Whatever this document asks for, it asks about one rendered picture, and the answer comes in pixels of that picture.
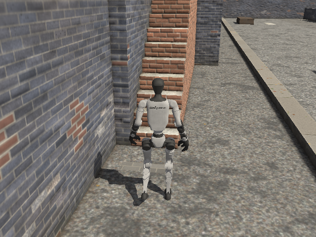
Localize stairs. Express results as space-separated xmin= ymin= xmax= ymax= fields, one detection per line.
xmin=131 ymin=0 xmax=197 ymax=149

